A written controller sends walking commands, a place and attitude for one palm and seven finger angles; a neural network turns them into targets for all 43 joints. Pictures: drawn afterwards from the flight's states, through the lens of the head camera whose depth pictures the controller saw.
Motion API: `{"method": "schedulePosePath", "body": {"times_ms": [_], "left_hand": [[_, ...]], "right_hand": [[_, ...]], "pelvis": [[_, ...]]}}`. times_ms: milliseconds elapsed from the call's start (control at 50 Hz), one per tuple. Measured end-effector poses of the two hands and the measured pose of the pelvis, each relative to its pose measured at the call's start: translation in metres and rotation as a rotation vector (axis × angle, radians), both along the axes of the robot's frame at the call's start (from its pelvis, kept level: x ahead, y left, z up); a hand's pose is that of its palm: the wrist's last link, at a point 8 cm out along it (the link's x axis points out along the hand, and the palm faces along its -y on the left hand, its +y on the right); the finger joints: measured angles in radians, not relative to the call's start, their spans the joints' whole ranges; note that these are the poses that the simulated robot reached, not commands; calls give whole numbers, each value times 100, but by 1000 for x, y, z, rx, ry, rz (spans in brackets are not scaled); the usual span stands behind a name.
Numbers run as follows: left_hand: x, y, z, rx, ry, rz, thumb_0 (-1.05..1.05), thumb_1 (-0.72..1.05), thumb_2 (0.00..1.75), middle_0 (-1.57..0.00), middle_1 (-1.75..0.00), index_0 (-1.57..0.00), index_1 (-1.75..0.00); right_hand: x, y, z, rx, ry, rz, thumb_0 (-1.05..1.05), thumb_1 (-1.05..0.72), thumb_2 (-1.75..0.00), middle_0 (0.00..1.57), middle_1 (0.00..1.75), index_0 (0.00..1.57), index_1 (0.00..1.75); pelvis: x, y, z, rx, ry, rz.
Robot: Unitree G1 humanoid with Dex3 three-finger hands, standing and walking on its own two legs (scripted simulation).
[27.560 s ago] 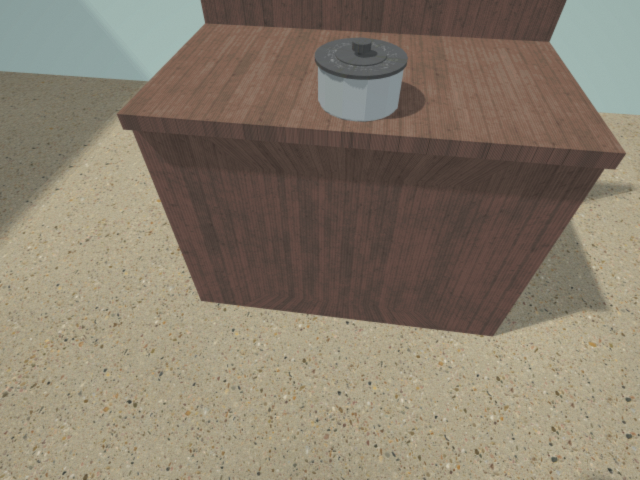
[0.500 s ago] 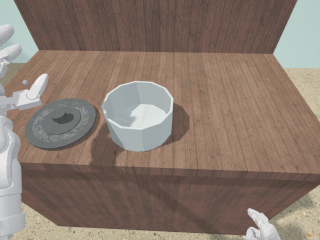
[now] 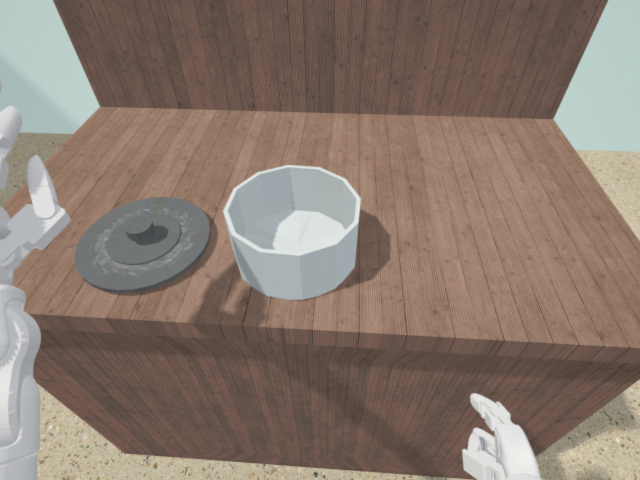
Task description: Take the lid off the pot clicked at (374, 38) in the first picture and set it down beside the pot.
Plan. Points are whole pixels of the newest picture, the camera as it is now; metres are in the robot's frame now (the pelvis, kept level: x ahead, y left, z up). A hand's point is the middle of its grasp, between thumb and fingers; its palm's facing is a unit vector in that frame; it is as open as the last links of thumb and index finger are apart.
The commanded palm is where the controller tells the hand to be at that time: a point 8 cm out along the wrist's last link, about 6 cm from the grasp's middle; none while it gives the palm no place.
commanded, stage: draw the hand back to the body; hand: left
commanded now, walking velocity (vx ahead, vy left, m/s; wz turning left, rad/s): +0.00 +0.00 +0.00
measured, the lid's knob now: (139, 228) +0.43 +0.33 +0.06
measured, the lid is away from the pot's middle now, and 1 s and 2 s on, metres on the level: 0.24 0.24 0.24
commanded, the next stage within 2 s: step back with the hand held close in 0.78 s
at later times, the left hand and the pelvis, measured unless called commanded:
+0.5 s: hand (24, 280) +0.19 +0.25 +0.25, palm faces +0.48 -0.83 -0.28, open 7.4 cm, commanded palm +0.13 +0.29 +0.25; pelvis -0.01 +0.00 +0.00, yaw +0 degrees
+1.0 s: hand out of the picture +0.17 +0.25 +0.26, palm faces +0.51 -0.78 -0.35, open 7.4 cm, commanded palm +0.11 +0.29 +0.25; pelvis -0.02 +0.00 +0.00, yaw +0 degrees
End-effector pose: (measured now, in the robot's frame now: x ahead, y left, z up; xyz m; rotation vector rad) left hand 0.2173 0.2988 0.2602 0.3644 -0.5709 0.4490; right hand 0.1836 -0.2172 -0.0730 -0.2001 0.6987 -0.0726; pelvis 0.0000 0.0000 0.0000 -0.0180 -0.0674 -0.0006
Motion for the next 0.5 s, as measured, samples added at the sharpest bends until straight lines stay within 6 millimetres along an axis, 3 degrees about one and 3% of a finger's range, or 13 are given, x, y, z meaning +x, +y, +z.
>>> {"method": "schedulePosePath", "body": {"times_ms": [180, 500], "left_hand": [[-27, 1, -5, 1, -7, 1, 2, 86, 90, -22, -31, -21, -31], [-68, -11, -8, 71, 34, -13, 2, 89, 90, -21, -30, -21, -30]], "right_hand": [[-4, 4, 5, -24, -12, 19, 1, -90, -90, 21, 30, 20, 30], [-6, 11, 9, -13, -37, 40, 1, -90, -90, 21, 30, 20, 30]], "pelvis": [[-7, 4, 1, -2, -16, 3], [-13, 5, 1, -6, -26, 4]]}}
